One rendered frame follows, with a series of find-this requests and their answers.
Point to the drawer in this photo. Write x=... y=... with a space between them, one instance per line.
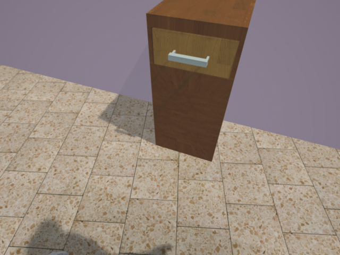
x=221 y=52

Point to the cabinet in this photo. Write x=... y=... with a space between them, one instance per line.
x=189 y=107

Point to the handle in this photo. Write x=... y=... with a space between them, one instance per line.
x=188 y=59

